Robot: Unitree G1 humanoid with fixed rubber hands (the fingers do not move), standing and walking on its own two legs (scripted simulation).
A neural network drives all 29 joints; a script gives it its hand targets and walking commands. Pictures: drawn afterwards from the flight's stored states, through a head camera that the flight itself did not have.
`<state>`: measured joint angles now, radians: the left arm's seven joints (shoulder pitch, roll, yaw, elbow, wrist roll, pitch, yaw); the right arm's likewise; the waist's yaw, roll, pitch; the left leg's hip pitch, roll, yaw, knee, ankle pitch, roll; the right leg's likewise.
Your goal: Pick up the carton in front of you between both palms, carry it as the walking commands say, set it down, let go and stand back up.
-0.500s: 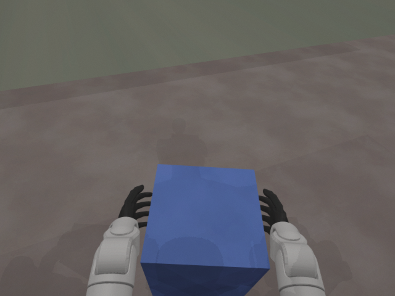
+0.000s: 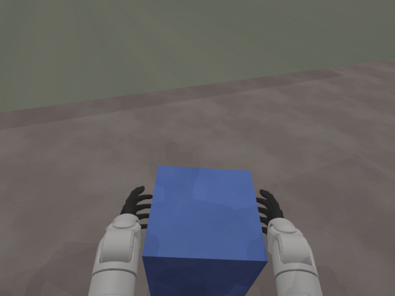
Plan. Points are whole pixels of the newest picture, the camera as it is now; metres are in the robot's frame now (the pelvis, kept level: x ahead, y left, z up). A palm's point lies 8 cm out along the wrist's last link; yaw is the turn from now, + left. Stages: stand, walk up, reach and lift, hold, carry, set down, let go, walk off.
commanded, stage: hold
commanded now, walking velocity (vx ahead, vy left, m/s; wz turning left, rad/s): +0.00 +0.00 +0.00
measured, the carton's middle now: (200, 236) +0.30 -0.01 -0.03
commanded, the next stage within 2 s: set down in 0.14 s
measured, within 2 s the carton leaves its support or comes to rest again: neither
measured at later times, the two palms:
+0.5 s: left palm (137, 213) +0.33 +0.14 +0.01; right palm (266, 210) +0.34 -0.16 +0.02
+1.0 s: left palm (133, 238) +0.38 +0.18 -0.18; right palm (233, 234) +0.40 -0.12 -0.18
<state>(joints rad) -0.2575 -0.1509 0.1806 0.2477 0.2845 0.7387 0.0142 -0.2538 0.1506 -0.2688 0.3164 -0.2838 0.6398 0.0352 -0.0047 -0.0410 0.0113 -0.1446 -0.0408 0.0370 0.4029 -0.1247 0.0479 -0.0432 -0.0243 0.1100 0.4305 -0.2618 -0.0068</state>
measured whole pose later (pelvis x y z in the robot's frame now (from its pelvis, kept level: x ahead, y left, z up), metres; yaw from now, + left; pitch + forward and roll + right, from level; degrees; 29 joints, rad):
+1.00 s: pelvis -0.02 -0.04 -0.10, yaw -1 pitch +34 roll -2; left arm -0.72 0.02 0.40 0.57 0.23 0.17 -0.08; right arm -0.68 0.19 -0.36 0.54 -0.17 0.10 -0.16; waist 0.09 -0.06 -0.04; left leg -1.35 0.01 -0.07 1.01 -0.26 -0.02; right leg -1.24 0.09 0.06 1.06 -0.41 0.02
